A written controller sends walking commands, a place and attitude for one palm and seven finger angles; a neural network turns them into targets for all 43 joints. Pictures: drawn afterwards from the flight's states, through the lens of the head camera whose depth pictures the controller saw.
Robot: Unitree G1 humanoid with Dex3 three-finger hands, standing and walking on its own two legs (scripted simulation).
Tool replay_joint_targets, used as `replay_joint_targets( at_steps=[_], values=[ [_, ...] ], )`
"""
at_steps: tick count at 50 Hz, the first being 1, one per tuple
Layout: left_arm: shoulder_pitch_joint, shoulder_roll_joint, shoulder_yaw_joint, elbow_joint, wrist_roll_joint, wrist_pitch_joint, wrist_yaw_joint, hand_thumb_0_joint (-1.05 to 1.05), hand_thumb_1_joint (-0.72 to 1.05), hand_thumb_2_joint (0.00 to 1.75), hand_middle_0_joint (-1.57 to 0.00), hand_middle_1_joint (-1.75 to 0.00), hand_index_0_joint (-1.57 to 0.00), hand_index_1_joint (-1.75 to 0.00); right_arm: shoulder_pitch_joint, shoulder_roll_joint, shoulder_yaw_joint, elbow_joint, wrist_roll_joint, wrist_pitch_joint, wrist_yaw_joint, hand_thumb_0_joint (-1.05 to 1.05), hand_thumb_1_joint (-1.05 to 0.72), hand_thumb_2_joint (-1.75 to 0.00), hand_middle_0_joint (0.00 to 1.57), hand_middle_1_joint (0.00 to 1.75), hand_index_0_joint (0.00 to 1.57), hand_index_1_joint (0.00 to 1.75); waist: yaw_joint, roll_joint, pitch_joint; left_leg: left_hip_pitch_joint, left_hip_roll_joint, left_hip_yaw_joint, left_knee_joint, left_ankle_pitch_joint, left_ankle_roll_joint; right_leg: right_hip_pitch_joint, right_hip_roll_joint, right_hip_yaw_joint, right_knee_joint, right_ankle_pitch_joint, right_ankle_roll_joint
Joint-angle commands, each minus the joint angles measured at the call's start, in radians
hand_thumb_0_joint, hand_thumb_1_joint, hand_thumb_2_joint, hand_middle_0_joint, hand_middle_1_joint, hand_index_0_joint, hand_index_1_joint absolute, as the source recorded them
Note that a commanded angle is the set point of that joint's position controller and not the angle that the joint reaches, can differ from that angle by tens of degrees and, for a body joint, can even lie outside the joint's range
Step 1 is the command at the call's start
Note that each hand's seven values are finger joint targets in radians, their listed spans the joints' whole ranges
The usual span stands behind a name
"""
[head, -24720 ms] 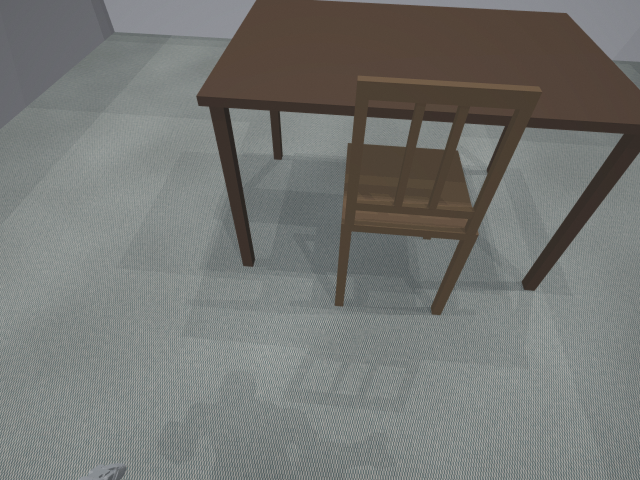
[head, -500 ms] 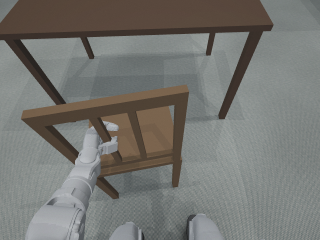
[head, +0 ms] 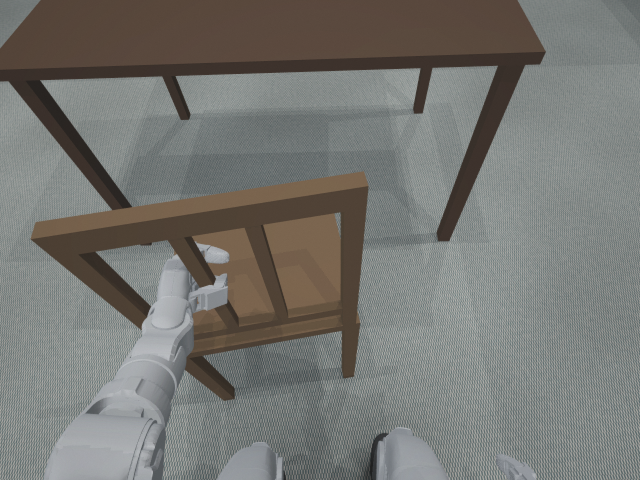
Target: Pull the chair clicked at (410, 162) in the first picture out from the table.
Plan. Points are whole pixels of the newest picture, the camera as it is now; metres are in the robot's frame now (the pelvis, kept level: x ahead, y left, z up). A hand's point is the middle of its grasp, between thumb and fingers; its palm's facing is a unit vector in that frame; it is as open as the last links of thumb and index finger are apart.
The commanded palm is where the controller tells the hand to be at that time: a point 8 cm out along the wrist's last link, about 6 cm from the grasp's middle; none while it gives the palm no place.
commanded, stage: step backward, pulling the chair out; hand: left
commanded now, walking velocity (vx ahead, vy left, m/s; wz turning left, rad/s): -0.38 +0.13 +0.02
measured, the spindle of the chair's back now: (210, 286) +0.38 +0.19 -0.07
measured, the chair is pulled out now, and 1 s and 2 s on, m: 0.37 0.38 0.38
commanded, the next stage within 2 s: stop walking, hand still on the chair in 1.98 s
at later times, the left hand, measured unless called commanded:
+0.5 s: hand (217, 290) +0.36 +0.17 -0.04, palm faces +0.10 -0.97 -0.22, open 5.6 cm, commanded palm +0.36 +0.22 -0.04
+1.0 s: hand (217, 291) +0.36 +0.17 -0.04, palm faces +0.11 -0.97 -0.24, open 5.6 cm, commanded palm +0.36 +0.22 -0.04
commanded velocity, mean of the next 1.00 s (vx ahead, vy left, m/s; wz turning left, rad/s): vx -0.38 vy -0.03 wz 0.01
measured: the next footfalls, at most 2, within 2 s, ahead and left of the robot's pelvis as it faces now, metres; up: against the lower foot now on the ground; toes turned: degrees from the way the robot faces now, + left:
left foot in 0.10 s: +0.03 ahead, +0.17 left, +0.00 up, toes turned +4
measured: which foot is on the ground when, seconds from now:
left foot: up 0.00-0.08, down 0.10-1.00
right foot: down 0.00-1.00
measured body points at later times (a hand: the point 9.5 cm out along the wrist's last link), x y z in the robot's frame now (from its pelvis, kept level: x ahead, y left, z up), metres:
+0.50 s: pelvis -0.01 +0.01 +0.01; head +0.06 +0.00 +0.45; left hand +0.35 +0.22 -0.02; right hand +0.07 -0.26 -0.13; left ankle +0.00 +0.16 -0.71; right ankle +0.12 -0.12 -0.71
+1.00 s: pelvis -0.01 +0.01 +0.00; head +0.06 -0.02 +0.44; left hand +0.35 +0.22 -0.02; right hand +0.07 -0.26 -0.14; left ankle +0.00 +0.16 -0.71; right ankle +0.12 -0.12 -0.71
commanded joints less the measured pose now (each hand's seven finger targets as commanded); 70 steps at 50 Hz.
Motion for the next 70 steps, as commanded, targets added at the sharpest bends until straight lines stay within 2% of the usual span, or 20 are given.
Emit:
replay_joint_targets(
  at_steps=[1,3,8,11,14,18,22,25,27,30,33,39,42,46,51,56,60,64,68,70],
  values=[
    [-0.325,0.269,0.054,-0.164,0.025,-0.044,0.022,0.00,0.90,0.90,-0.50,-1.45,-0.50,-1.45,0.079,-0.143,-0.043,-0.051,-0.009,-0.030,-0.012,0.00,-0.90,-0.90,0.20,0.30,0.20,0.30,0.010,-0.205,-0.445,0.191,-0.016,-0.056,0.040,-0.073,0.023,0.155,-0.291,0.285,-0.361,-0.152,-0.094],
    [-0.329,0.263,0.060,-0.169,0.022,-0.044,0.018,0.00,0.90,0.90,-0.50,-1.45,-0.50,-1.45,0.074,-0.146,-0.039,-0.052,-0.008,-0.032,-0.015,0.00,-0.90,-0.90,0.20,0.30,0.20,0.30,0.015,-0.228,-0.435,0.203,-0.012,-0.050,-0.083,-0.032,0.027,0.202,-0.269,0.247,-0.328,-0.084,-0.071],
    [-0.404,0.186,0.006,-0.243,0.022,-0.056,0.021,0.00,0.90,0.90,-0.50,-1.45,-0.50,-1.45,0.029,-0.172,-0.049,-0.100,-0.013,-0.021,-0.025,0.00,-0.90,-0.90,0.20,0.30,0.20,0.30,0.032,0.159,-0.413,0.069,0.202,-0.186,-0.316,0.296,0.102,0.296,-0.074,0.102,0.006,0.002,0.007],
    [-0.389,0.179,0.005,-0.244,0.020,-0.052,0.020,0.00,0.90,0.90,-0.50,-1.45,-0.50,-1.45,0.056,-0.169,-0.058,-0.106,-0.010,-0.010,-0.023,0.00,-0.90,-0.90,0.20,0.30,0.20,0.30,0.022,0.090,-0.438,0.101,0.182,-0.161,-0.212,0.430,0.072,0.339,-0.097,0.121,-0.029,0.210,-0.021],
    [-0.344,0.208,0.013,-0.205,0.007,-0.037,0.015,0.00,0.90,0.90,-0.50,-1.45,-0.50,-1.45,0.099,-0.175,-0.069,-0.081,-0.003,-0.005,-0.028,0.00,-0.90,-0.90,0.20,0.30,0.20,0.30,0.005,-0.123,-0.480,0.140,0.069,-0.090,-0.083,0.159,0.019,0.284,-0.209,0.235,-0.160,0.262,-0.077],
    [-0.359,0.243,0.029,-0.177,0.012,-0.027,0.017,0.00,0.90,0.90,-0.50,-1.45,-0.50,-1.45,0.092,-0.159,-0.053,-0.061,0.000,-0.011,-0.025,0.00,-0.90,-0.90,0.20,0.30,0.20,0.30,0.012,-0.174,-0.466,0.179,0.013,-0.054,-0.107,-0.045,0.024,0.219,-0.260,0.243,-0.295,-0.006,-0.066],
    [-0.380,0.221,0.023,-0.197,0.014,-0.038,0.018,0.00,0.90,0.90,-0.50,-1.45,-0.50,-1.45,0.060,-0.179,-0.050,-0.080,-0.007,-0.017,-0.032,0.00,-0.90,-0.90,0.20,0.30,0.20,0.30,0.028,0.037,-0.416,0.125,0.120,-0.128,-0.273,0.086,0.073,0.196,-0.116,0.143,-0.156,-0.114,0.000],
    [-0.384,0.201,0.019,-0.206,0.019,-0.042,0.022,0.00,0.90,0.90,-0.50,-1.45,-0.50,-1.45,0.056,-0.180,-0.054,-0.095,-0.009,-0.014,-0.030,0.00,-0.90,-0.90,0.20,0.30,0.20,0.30,0.034,0.128,-0.416,0.048,0.192,-0.170,-0.278,0.275,0.092,0.278,-0.068,0.108,0.000,0.018,-0.003],
    [-0.395,0.199,0.014,-0.227,0.019,-0.051,0.020,0.00,0.90,0.90,-0.50,-1.45,-0.50,-1.45,0.065,-0.170,-0.055,-0.100,-0.010,-0.014,-0.027,0.00,-0.90,-0.90,0.20,0.30,0.20,0.30,0.023,0.077,-0.434,0.060,0.167,-0.141,-0.211,0.298,0.068,0.296,-0.101,0.135,-0.023,0.146,-0.025],
    [-0.355,0.223,0.022,-0.200,0.011,-0.039,0.016,0.00,0.90,0.90,-0.50,-1.45,-0.50,-1.45,0.097,-0.171,-0.061,-0.080,-0.007,-0.014,-0.029,0.00,-0.90,-0.90,0.20,0.30,0.20,0.30,0.013,-0.103,-0.437,0.091,0.056,-0.081,-0.094,0.007,0.032,0.193,-0.196,0.243,-0.184,0.045,-0.068],
    [-0.348,0.250,0.040,-0.170,0.016,-0.036,0.019,0.00,0.90,0.90,-0.50,-1.45,-0.50,-1.45,0.109,-0.156,-0.051,-0.061,-0.005,-0.024,-0.025,0.00,-0.90,-0.90,0.20,0.30,0.20,0.30,0.012,-0.191,-0.448,0.149,0.008,-0.058,-0.076,-0.086,0.034,0.157,-0.236,0.248,-0.307,-0.131,-0.064],
    [-0.362,0.226,0.033,-0.178,0.019,-0.044,0.022,0.00,0.90,0.90,-0.50,-1.45,-0.50,-1.45,0.076,-0.184,-0.052,-0.073,-0.010,-0.030,-0.035,0.00,-0.90,-0.90,0.20,0.30,0.20,0.30,0.026,0.032,-0.403,0.115,0.132,-0.138,-0.268,0.119,0.079,0.176,-0.101,0.137,-0.141,-0.107,0.000],
    [-0.388,0.196,0.018,-0.222,0.025,-0.057,0.023,0.00,0.90,0.90,-0.50,-1.45,-0.50,-1.45,0.063,-0.172,-0.054,-0.096,-0.014,-0.023,-0.031,0.00,-0.90,-0.90,0.20,0.30,0.20,0.30,0.029,0.113,-0.420,0.062,0.190,-0.164,-0.257,0.338,0.083,0.269,-0.073,0.106,0.003,0.087,-0.010],
    [-0.360,0.197,0.012,-0.215,0.020,-0.053,0.017,0.00,0.90,0.90,-0.50,-1.45,-0.50,-1.45,0.094,-0.169,-0.065,-0.084,-0.011,-0.014,-0.029,0.00,-0.90,-0.90,0.20,0.30,0.20,0.30,0.008,-0.012,-0.449,0.098,0.113,-0.108,-0.141,0.222,0.038,0.246,-0.153,0.193,-0.077,0.226,-0.059],
    [-0.333,0.249,0.041,-0.162,0.017,-0.038,0.020,0.00,0.90,0.90,-0.50,-1.45,-0.50,-1.45,0.110,-0.162,-0.057,-0.057,-0.004,-0.021,-0.027,0.00,-0.90,-0.90,0.20,0.30,0.20,0.30,0.011,-0.160,-0.448,0.153,0.017,-0.060,-0.095,-0.055,0.032,0.167,-0.231,0.240,-0.283,-0.041,-0.065],
    [-0.353,0.231,0.036,-0.181,0.022,-0.047,0.023,0.00,0.90,0.90,-0.50,-1.45,-0.50,-1.45,0.080,-0.178,-0.053,-0.076,-0.007,-0.027,-0.033,0.00,-0.90,-0.90,0.20,0.30,0.20,0.30,0.025,-0.003,-0.431,0.148,0.101,-0.112,-0.245,0.110,0.065,0.183,-0.128,0.148,-0.190,-0.076,-0.008],
    [-0.366,0.210,0.022,-0.212,0.024,-0.049,0.024,0.00,0.90,0.90,-0.50,-1.45,-0.50,-1.45,0.065,-0.177,-0.057,-0.098,-0.010,-0.017,-0.032,0.00,-0.90,-0.90,0.20,0.30,0.20,0.30,0.026,0.084,-0.431,0.071,0.163,-0.146,-0.246,0.257,0.072,0.251,-0.095,0.127,-0.039,0.072,-0.017],
    [-0.342,0.225,0.029,-0.204,0.016,-0.047,0.021,0.00,0.90,0.90,-0.50,-1.45,-0.50,-1.45,0.092,-0.174,-0.066,-0.091,-0.008,-0.014,-0.033,0.00,-0.90,-0.90,0.20,0.30,0.20,0.30,0.016,-0.046,-0.450,0.089,0.086,-0.101,-0.130,0.126,0.038,0.220,-0.163,0.206,-0.129,0.123,-0.057],
    [-0.333,0.251,0.037,-0.176,0.018,-0.035,0.022,0.00,0.90,0.90,-0.50,-1.45,-0.50,-1.45,0.109,-0.156,-0.056,-0.069,-0.003,-0.020,-0.027,0.00,-0.90,-0.90,0.20,0.30,0.20,0.30,0.011,-0.195,-0.457,0.156,-0.004,-0.045,-0.053,-0.073,0.027,0.166,-0.250,0.250,-0.318,-0.069,-0.069],
    [-0.339,0.257,0.044,-0.171,0.019,-0.031,0.021,0.00,0.90,0.90,-0.50,-1.45,-0.50,-1.45,0.112,-0.166,-0.050,-0.059,-0.004,-0.020,-0.030,0.00,-0.90,-0.90,0.20,0.30,0.20,0.30,0.013,-0.155,-0.446,0.181,0.017,-0.059,-0.142,-0.034,0.039,0.165,-0.223,0.211,-0.305,-0.093,-0.051]
  ],
)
